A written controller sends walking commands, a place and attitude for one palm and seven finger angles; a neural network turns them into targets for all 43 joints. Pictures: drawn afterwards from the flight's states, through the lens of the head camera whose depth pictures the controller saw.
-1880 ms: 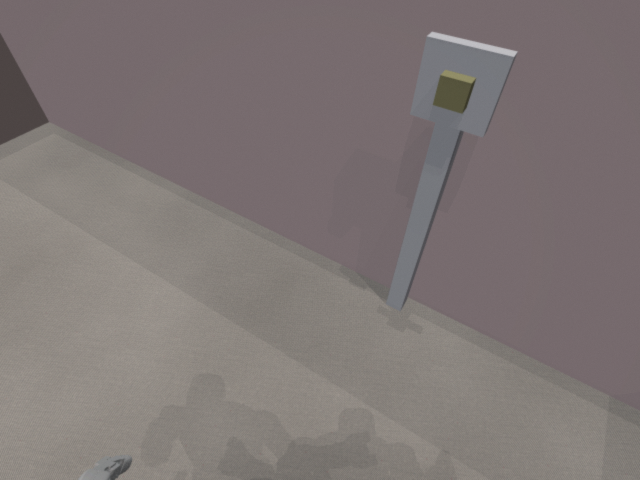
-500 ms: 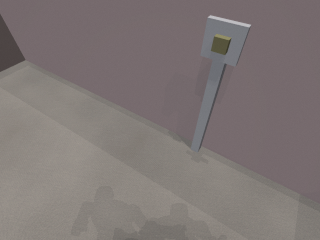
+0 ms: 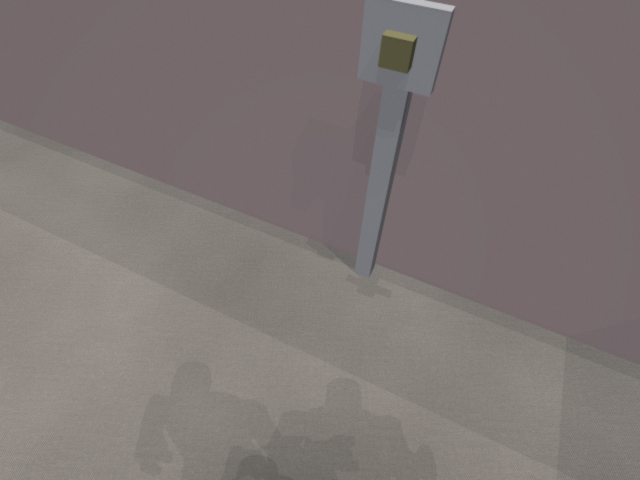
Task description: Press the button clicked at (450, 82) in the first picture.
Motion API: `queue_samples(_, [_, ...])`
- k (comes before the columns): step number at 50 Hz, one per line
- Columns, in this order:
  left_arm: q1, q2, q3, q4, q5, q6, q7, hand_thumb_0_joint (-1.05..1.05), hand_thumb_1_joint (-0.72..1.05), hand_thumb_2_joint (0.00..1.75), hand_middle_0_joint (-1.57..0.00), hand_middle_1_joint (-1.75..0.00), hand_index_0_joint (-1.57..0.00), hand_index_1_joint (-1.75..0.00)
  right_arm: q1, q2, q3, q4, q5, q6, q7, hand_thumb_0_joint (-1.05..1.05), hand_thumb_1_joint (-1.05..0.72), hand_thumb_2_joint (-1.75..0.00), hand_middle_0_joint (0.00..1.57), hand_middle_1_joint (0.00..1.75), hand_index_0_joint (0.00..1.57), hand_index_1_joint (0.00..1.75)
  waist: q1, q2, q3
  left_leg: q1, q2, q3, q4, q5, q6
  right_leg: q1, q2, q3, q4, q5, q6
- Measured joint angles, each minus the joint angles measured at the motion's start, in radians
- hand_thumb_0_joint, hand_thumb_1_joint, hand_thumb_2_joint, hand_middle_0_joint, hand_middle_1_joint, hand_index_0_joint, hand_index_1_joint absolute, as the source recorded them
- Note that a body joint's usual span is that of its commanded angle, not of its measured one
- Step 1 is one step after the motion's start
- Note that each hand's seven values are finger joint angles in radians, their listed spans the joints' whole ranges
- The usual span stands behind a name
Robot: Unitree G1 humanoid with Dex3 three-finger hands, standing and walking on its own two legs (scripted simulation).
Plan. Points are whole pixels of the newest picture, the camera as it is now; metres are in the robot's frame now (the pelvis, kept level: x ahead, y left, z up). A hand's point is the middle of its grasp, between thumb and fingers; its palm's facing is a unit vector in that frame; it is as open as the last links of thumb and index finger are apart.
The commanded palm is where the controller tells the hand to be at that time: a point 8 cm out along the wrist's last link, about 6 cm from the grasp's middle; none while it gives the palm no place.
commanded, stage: turn to face it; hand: left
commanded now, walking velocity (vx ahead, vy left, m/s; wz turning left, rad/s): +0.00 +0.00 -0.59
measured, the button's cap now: (397, 51) +0.88 -0.09 +0.11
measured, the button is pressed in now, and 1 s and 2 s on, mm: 0 0 0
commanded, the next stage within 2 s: take the last steps up to it in 0.64 s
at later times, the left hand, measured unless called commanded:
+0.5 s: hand out of the picture +0.06 +0.17 -0.15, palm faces -0.14 -0.96 -0.25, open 7.4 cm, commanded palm none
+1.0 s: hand out of the picture +0.11 +0.20 -0.16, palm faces -0.38 -0.91 -0.17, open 7.4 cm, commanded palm none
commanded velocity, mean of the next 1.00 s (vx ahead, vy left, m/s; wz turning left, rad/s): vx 0.08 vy -0.01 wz -0.27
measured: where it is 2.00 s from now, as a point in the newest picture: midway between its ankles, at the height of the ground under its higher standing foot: (353, 448)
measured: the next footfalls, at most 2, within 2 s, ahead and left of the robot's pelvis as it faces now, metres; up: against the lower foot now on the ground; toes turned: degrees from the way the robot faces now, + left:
left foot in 0.66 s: +0.04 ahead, +0.12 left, +0.00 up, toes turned -15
right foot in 1.16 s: +0.01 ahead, -0.13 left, +0.00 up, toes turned -28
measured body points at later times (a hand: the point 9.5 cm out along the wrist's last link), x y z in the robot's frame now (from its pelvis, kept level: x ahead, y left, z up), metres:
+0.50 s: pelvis -0.01 -0.02 +0.01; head +0.01 -0.03 +0.46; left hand +0.07 +0.22 -0.13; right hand +0.02 -0.29 -0.13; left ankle -0.01 +0.14 -0.68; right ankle +0.01 -0.10 -0.73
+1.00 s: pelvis +0.00 +0.04 +0.02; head +0.01 +0.05 +0.47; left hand +0.13 +0.25 -0.14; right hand -0.12 -0.17 -0.13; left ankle +0.00 +0.13 -0.73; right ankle -0.07 -0.10 -0.67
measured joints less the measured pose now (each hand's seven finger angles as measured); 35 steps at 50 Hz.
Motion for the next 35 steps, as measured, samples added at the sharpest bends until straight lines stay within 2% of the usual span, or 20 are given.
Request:
queue_samples(3, [0.011, -0.023, 0.011, -0.019, 0.000, 0.008, -0.005, 0.01, 0.91, 0.90, -0.20, -0.30, -0.20, -0.29, 0.011, 0.011, -0.008, -0.008, -0.003, 0.001, 0.000, 0.01, -0.90, -0.90, 0.20, 0.30, 0.21, 0.30, 0.008, 0.008, 0.023, 0.001, 0.021, 0.038, 0.034, -0.020, -0.007, -0.042, -0.017, -0.063, 0.147, -0.129, 0.009])
queue_samples(5, [0.027, -0.040, 0.015, -0.033, 0.001, 0.001, -0.010, 0.01, 0.91, 0.90, -0.20, -0.30, -0.20, -0.29, 0.022, 0.007, -0.015, -0.013, -0.005, 0.005, 0.000, 0.01, -0.90, -0.90, 0.20, 0.30, 0.21, 0.30, 0.011, 0.033, 0.025, -0.012, 0.049, 0.051, 0.085, -0.046, -0.022, -0.013, -0.028, -0.102, 0.098, -0.095, 0.009])
queue_samples(6, [0.038, -0.044, 0.016, -0.041, 0.005, -0.010, -0.011, 0.01, 0.91, 0.90, -0.20, -0.30, -0.20, -0.29, 0.026, 0.005, -0.019, -0.016, -0.004, 0.010, 0.001, 0.01, -0.90, -0.90, 0.20, 0.30, 0.21, 0.30, 0.011, 0.045, 0.020, -0.041, 0.065, 0.047, 0.147, -0.071, -0.025, -0.005, -0.023, -0.107, 0.061, -0.043, -0.014])
queue_samples(8, [0.044, -0.057, 0.014, -0.045, 0.005, -0.025, 0.000, 0.01, 0.91, 0.90, -0.20, -0.30, -0.20, -0.29, 0.024, 0.001, -0.027, -0.016, 0.000, 0.029, -0.001, 0.01, -0.90, -0.90, 0.20, 0.30, 0.21, 0.30, 0.003, 0.063, 0.023, -0.122, 0.050, -0.033, 0.332, -0.170, -0.029, -0.018, -0.004, -0.114, 0.076, -0.044, -0.056])
queue_samples(10, [0.050, -0.067, 0.014, -0.048, 0.003, -0.026, 0.008, 0.01, 0.91, 0.90, -0.20, -0.30, -0.20, -0.29, 0.023, 0.001, -0.032, -0.012, 0.002, 0.037, 0.001, 0.01, -0.91, -0.90, 0.20, 0.30, 0.20, 0.30, 0.003, 0.066, 0.021, -0.185, 0.025, -0.084, 0.471, -0.166, -0.027, -0.003, 0.006, -0.111, 0.033, -0.034, -0.073])
queue_samples(14, [0.064, -0.077, 0.016, -0.048, -0.001, -0.027, 0.014, 0.01, 0.91, 0.90, -0.20, -0.30, -0.20, -0.29, 0.015, 0.001, -0.035, -0.017, -0.003, 0.031, 0.006, 0.01, -0.91, -0.90, 0.20, 0.30, 0.20, 0.30, 0.008, 0.051, 0.006, -0.247, 0.008, -0.109, 0.559, -0.069, -0.035, 0.025, 0.021, -0.074, -0.096, 0.048, -0.076])
queue_samples(19, [0.072, -0.083, 0.021, -0.046, 0.000, -0.034, 0.016, 0.01, 0.90, 0.90, -0.20, -0.30, -0.20, -0.29, 0.011, -0.005, -0.039, -0.027, -0.006, 0.024, -0.002, 0.01, -0.91, -0.90, 0.20, 0.30, 0.20, 0.30, 0.007, 0.043, -0.020, -0.236, 0.001, -0.130, 0.499, -0.043, -0.045, 0.035, 0.038, -0.029, -0.182, 0.107, -0.075])
queue_samples(26, [0.069, -0.077, 0.031, -0.048, 0.008, -0.035, 0.021, 0.01, 0.90, 0.90, -0.20, -0.30, -0.20, -0.29, 0.009, 0.001, -0.033, -0.026, -0.001, 0.022, -0.011, 0.01, -0.91, -0.90, 0.20, 0.30, 0.20, 0.30, 0.018, 0.036, -0.051, -0.162, -0.012, -0.140, 0.336, -0.092, -0.039, 0.035, 0.063, 0.015, -0.210, 0.133, -0.061])
queue_samples(29, [0.064, -0.067, 0.034, -0.047, 0.011, -0.030, 0.023, 0.01, 0.90, 0.90, -0.20, -0.30, -0.20, -0.29, 0.010, 0.016, -0.027, -0.032, 0.006, 0.013, -0.012, 0.01, -0.91, -0.90, 0.20, 0.30, 0.20, 0.30, 0.022, 0.022, -0.061, -0.113, -0.025, -0.136, 0.212, -0.110, -0.026, 0.028, 0.069, 0.036, -0.208, 0.139, -0.046])
queue_samples(32, [0.060, -0.052, 0.039, -0.044, 0.007, -0.022, 0.024, 0.01, 0.90, 0.90, -0.20, -0.30, -0.20, -0.29, 0.022, 0.032, -0.018, -0.041, 0.011, -0.005, -0.014, 0.01, -0.91, -0.90, 0.20, 0.30, 0.20, 0.30, 0.015, 0.008, -0.071, -0.035, -0.034, -0.127, 0.027, -0.032, -0.009, 0.013, 0.076, 0.053, -0.183, 0.134, -0.023])
queue_samples(33, [0.059, -0.045, 0.041, -0.043, 0.004, -0.018, 0.024, 0.01, 0.90, 0.90, -0.20, -0.30, -0.20, -0.29, 0.029, 0.040, -0.015, -0.042, 0.011, -0.014, -0.015, 0.01, -0.91, -0.90, 0.20, 0.30, 0.20, 0.30, 0.008, -0.002, -0.075, -0.014, -0.039, -0.121, -0.020, -0.011, 0.021, 0.000, 0.076, 0.058, -0.158, 0.124, -0.014])
queue_samples(35, [0.054, -0.031, 0.048, -0.034, 0.001, -0.007, 0.022, 0.01, 0.91, 0.90, -0.20, -0.30, -0.20, -0.29, 0.046, 0.059, -0.006, -0.044, 0.003, -0.016, -0.013, 0.01, -0.91, -0.90, 0.20, 0.30, 0.20, 0.30, 0.000, -0.027, -0.077, -0.005, -0.047, -0.099, -0.023, -0.003, 0.048, -0.044, 0.069, 0.051, -0.033, -0.019, -0.003])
